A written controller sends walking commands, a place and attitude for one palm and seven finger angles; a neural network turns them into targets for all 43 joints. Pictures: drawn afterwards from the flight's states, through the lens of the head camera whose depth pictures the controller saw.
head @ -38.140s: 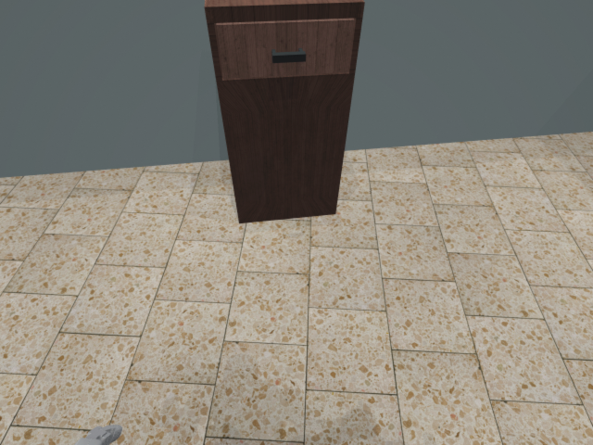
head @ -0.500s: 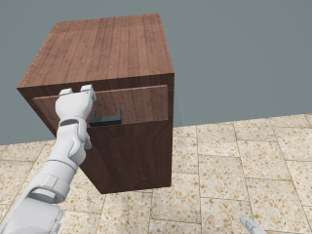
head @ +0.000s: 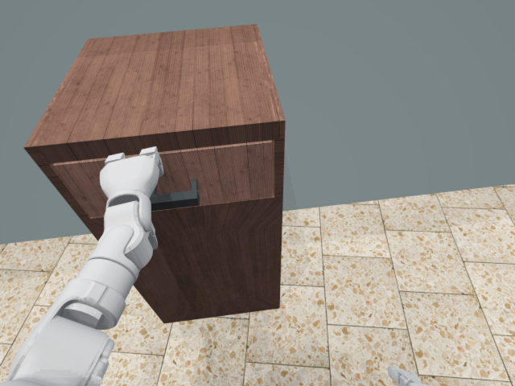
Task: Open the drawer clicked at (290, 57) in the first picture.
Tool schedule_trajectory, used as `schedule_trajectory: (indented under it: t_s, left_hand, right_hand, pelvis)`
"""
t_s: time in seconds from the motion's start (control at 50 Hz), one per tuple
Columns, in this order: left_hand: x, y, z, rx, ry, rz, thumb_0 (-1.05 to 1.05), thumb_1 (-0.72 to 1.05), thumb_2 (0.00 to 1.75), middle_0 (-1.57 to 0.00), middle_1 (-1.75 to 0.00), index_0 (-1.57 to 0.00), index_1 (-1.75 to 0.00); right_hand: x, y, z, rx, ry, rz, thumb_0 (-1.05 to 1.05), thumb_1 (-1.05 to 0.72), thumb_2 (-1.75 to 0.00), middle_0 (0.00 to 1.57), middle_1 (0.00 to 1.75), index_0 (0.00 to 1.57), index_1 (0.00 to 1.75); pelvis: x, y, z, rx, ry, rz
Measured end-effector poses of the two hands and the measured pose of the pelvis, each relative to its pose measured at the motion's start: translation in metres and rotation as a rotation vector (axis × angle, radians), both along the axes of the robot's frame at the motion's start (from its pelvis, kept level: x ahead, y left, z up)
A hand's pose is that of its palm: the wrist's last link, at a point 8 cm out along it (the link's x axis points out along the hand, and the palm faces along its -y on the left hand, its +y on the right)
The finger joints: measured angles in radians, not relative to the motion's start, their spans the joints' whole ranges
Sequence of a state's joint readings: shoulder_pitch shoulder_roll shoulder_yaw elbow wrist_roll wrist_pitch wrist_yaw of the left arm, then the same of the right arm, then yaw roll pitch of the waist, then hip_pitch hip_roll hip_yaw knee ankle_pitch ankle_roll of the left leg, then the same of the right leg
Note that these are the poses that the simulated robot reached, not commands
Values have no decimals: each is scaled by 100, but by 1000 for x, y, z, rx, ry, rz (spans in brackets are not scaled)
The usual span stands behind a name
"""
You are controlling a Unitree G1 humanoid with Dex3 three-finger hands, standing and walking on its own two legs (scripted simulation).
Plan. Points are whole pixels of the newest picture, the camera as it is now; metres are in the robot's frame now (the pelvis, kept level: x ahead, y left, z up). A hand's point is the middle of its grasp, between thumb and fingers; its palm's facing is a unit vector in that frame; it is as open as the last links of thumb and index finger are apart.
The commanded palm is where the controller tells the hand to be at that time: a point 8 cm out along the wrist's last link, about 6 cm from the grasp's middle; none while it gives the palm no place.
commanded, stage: re-aim the fingers above the handle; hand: left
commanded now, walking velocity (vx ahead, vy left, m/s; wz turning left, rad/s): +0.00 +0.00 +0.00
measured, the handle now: (173, 193) +0.47 +0.20 +0.01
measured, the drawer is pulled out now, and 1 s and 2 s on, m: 0.00 0.00 0.00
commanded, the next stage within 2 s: lower the fingers behind the handle in 0.32 s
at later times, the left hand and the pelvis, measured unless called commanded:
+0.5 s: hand (148, 206) +0.40 +0.21 +0.06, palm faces -0.08 -0.07 -0.99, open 13.9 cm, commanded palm +0.37 +0.21 +0.12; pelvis +0.00 +0.00 +0.00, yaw +0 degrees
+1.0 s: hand (156, 214) +0.40 +0.21 +0.03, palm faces -0.05 -0.05 -1.00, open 13.8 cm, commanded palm +0.37 +0.21 +0.09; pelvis +0.00 +0.00 -0.01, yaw +1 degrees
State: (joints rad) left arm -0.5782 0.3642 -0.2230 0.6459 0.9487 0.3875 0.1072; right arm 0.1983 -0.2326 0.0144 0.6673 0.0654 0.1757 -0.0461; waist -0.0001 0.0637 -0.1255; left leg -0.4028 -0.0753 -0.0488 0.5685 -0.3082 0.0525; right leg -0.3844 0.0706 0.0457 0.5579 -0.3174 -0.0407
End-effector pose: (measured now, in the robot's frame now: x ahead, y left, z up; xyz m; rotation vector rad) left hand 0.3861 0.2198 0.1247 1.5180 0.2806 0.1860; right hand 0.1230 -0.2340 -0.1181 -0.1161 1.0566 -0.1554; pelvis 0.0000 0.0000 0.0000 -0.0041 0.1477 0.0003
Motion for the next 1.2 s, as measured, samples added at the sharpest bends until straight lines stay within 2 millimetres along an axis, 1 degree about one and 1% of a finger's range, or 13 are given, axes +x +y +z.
schedule_trajectory:
  t_s: [0.04,0.1,0.2,0.28,0.34,0.46,0.56,0.68,0.78,0.86,0.96,1.04,1.2]
  left_hand:
    - [-3,-4,-11,-39,56,-37,-1,-49,30,-31,-120,-34,-124]
    - [-8,-22,-22,-66,75,-175,-1,-49,30,-32,-120,-33,-122]
    - [-10,-51,-12,-54,-83,-372,-1,-49,30,-32,-120,-33,-121]
    - [2,-36,6,-10,-219,-281,0,-49,30,-32,-120,-33,-121]
    - [6,-20,14,35,-225,-165,0,-49,30,-34,-123,-32,-120]
    - [-2,-7,-1,-6,-35,-5,0,-49,30,-35,-124,-32,-121]
    - [-12,-14,-22,-45,56,-116,0,-49,30,-33,-122,-32,-120]
    - [-20,-22,-23,-44,-62,-275,0,-49,30,-33,-121,-32,-120]
    - [-20,-4,-24,6,-141,-180,0,-49,30,-32,-121,-32,-120]
    - [-16,5,-33,44,-88,-85,0,-49,30,-32,-120,-32,-120]
    - [-7,-6,-43,-2,-10,-99,-1,-49,30,-32,-120,-32,-120]
    - [-1,-13,-41,-15,-26,-159,0,-49,30,-31,-120,-32,-120]
    - [-7,-18,-51,-24,-93,-203,0,-49,30,-29,-120,-31,-119]
  right_hand:
    - [-1,-6,3,-25,-5,-4,1,-90,-90,20,30,21,30]
    - [-2,-15,8,-72,-20,-7,1,-90,-90,20,30,21,30]
    - [-2,-22,7,-106,-46,-19,1,-90,-90,20,30,20,30]
    - [-6,-17,0,-74,-35,-25,1,-91,-90,20,30,20,30]
    - [-9,-10,-5,-31,-13,-22,1,-91,-90,20,30,20,30]
    - [-10,-2,-4,15,1,-26,1,-91,-90,20,30,20,30]
    - [-3,-10,6,-45,-30,-11,1,-90,-90,20,30,21,30]
    - [3,-23,10,-99,-68,-7,1,-90,-90,20,30,20,30]
    - [2,-21,2,-77,-58,0,1,-91,-90,20,30,20,30]
    - [-5,-16,-5,-51,-22,5,1,-91,-90,20,30,20,30]
    - [-16,-12,-8,-51,17,-14,1,-90,-90,20,30,20,30]
    - [-24,-12,-8,-60,25,-33,1,-90,-90,20,30,21,30]
    - [-33,-14,-10,-55,41,-46,1,-90,-90,20,30,20,30]
  pelvis:
    - [0,0,0,-1,-6,6]
    - [-1,0,-2,-3,-10,12]
    - [-5,3,-6,-6,3,7]
    - [-7,3,-7,-2,17,-10]
    - [-6,3,-5,-1,23,-18]
    - [-1,1,-1,1,5,-15]
    - [-3,-3,-2,0,-11,1]
    - [-6,-2,-6,-5,7,1]
    - [-8,-1,-9,-5,32,3]
    - [-9,-1,-9,-7,43,14]
    - [-6,0,-9,-8,45,16]
    - [-3,2,-10,-8,48,5]
    - [-1,5,-12,-9,65,-14]
